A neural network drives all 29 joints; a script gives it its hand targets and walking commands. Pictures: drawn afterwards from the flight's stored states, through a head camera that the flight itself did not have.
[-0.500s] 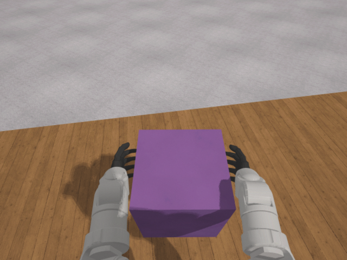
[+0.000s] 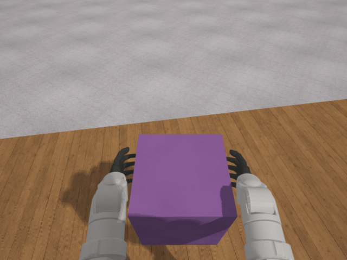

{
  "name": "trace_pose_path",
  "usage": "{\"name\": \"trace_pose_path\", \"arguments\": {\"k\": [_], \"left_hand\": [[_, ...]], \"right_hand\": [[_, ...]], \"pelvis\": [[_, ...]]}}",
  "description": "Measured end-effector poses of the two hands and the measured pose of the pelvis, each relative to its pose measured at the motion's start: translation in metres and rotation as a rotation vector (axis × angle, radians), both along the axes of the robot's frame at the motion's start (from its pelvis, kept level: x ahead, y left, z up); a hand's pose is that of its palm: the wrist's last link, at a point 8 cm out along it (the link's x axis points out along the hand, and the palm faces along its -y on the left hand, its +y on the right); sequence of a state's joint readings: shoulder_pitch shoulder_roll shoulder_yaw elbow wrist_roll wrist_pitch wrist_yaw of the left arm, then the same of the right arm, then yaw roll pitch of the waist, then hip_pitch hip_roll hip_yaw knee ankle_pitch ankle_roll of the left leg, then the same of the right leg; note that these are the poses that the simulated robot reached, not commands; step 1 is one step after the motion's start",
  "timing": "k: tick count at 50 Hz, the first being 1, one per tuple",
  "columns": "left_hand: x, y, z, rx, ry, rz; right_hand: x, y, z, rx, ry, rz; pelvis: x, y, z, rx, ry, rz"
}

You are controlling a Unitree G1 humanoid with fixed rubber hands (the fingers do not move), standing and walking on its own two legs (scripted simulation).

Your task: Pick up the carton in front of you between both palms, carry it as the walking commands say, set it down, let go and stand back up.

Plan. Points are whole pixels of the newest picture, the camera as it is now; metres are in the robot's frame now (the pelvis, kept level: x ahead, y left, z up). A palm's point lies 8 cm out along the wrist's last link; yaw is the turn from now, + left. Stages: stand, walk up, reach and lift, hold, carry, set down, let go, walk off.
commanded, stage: hold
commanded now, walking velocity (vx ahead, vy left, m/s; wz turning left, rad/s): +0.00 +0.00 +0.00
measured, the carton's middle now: (179, 192) +0.29 +0.00 -0.04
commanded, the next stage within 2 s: carry in 0.62 s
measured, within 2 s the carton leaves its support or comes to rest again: neither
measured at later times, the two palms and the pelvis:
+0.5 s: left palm (116, 179) +0.28 +0.15 +0.05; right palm (244, 180) +0.27 -0.15 +0.05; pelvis -0.02 +0.00 +0.00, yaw +0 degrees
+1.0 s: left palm (113, 141) +0.37 +0.17 +0.08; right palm (232, 143) +0.36 -0.13 +0.08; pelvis +0.08 +0.01 +0.00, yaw -1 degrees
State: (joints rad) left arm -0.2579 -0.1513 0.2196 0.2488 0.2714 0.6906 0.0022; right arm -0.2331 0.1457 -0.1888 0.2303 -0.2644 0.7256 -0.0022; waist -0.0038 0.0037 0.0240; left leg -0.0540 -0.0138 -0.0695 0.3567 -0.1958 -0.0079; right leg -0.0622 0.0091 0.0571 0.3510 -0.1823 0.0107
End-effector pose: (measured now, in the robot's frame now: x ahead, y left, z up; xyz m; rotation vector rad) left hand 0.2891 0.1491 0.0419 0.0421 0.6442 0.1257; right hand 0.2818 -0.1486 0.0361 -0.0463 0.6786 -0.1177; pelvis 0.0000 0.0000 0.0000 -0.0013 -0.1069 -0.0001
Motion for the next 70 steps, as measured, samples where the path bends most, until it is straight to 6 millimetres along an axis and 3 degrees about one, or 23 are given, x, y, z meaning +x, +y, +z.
{"name": "trace_pose_path", "arguments": {"k": [5, 24, 34, 39, 46, 50, 54, 58, 63, 70], "left_hand": [[-0.006, 0.001, 0.01, -0.001, -0.017, 0.003], [-0.012, 0.0, 0.009, -0.018, -0.005, 0.024], [-0.005, 0.001, 0.01, -0.018, -0.007, 0.023], [0.01, 0.01, 0.017, -0.039, -0.043, 0.035], [0.047, 0.027, 0.034, -0.047, -0.008, 0.032], [0.08, 0.018, 0.042, -0.06, 0.013, 0.025], [0.11, 0.005, 0.041, -0.09, -0.007, 0.044], [0.131, 0.008, 0.034, -0.078, 0.058, 0.065], [0.176, 0.028, 0.04, -0.089, 0.071, 0.11], [0.279, 0.063, 0.033, -0.115, 0.0, 0.112]], "right_hand": [[-0.005, 0.001, 0.01, 0.0, -0.017, 0.003], [-0.008, 0.0, 0.01, 0.02, -0.005, -0.006], [-0.001, 0.001, 0.011, 0.015, -0.007, -0.005], [0.017, 0.009, 0.022, 0.013, -0.044, -0.004], [0.051, 0.026, 0.037, 0.03, -0.009, -0.02], [0.076, 0.018, 0.044, 0.039, 0.011, -0.045], [0.107, 0.004, 0.041, 0.067, -0.01, -0.066], [0.137, 0.007, 0.039, 0.081, 0.058, -0.057], [0.194, 0.027, 0.045, 0.074, 0.074, -0.014], [0.295, 0.062, 0.041, 0.063, 0.001, -0.014]], "pelvis": [[-0.001, 0.0, 0.001, 0.0, -0.016, -0.001], [-0.017, -0.003, -0.003, 0.0, -0.036, 0.002], [-0.009, -0.003, -0.004, -0.004, 0.026, 0.01], [0.007, 0.005, -0.009, -0.004, 0.095, 0.033], [0.049, 0.016, -0.004, -0.016, 0.163, -0.011], [0.079, 0.011, -0.002, -0.031, 0.185, -0.009], [0.117, 0.004, -0.014, -0.036, 0.19, 0.022], [0.156, 0.004, -0.006, -0.014, 0.203, 0.042], [0.209, 0.013, -0.001, 0.002, 0.201, 0.037], [0.304, 0.047, -0.026, 0.012, 0.173, 0.015]]}}
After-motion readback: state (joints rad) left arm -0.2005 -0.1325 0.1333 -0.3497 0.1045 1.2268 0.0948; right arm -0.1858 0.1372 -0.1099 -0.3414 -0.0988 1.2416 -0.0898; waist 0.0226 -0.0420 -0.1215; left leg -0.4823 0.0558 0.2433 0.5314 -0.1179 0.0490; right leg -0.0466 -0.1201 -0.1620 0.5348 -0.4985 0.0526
